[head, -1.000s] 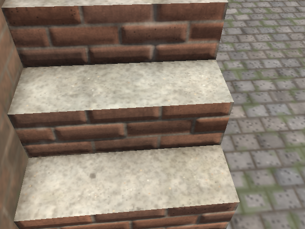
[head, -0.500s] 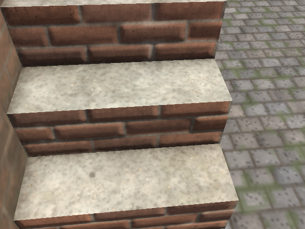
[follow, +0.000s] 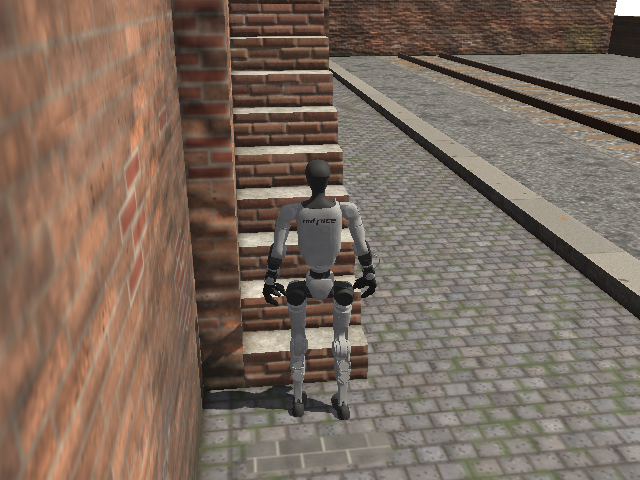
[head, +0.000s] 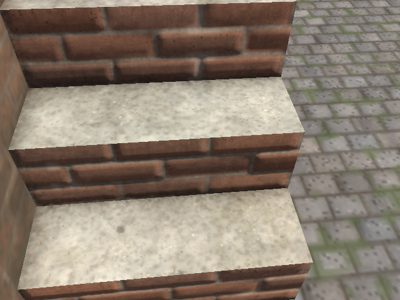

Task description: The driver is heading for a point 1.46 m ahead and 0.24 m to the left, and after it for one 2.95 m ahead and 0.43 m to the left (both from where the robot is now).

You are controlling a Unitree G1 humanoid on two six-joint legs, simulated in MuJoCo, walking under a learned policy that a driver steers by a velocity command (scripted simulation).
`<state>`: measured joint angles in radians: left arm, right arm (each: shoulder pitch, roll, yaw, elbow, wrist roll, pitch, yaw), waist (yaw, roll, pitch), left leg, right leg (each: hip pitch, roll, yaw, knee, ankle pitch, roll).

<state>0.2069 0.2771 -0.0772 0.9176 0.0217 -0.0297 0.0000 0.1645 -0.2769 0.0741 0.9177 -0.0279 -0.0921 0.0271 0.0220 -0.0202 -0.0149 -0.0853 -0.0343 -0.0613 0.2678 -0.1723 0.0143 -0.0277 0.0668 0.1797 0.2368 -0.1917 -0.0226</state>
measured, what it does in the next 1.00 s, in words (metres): stands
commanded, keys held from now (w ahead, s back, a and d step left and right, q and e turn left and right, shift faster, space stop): w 0.42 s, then no key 0.58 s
